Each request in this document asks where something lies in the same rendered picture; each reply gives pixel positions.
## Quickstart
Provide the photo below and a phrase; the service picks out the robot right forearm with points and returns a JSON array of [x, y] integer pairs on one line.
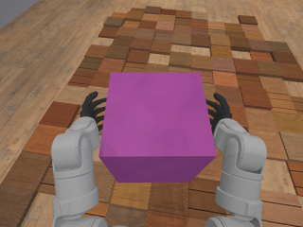
[[244, 156]]

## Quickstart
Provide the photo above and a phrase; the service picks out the left robot upper arm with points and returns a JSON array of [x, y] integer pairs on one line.
[[93, 221]]

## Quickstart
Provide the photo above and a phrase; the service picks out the right robot upper arm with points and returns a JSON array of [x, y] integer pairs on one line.
[[220, 221]]

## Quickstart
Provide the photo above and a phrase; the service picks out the robot left hand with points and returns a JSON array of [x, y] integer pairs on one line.
[[88, 108]]

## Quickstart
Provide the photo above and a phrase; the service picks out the robot right hand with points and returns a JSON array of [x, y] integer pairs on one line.
[[223, 111]]

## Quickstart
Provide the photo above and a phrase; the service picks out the robot left forearm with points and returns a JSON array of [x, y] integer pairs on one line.
[[73, 165]]

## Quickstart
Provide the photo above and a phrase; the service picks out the carton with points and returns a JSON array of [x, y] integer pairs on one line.
[[156, 127]]

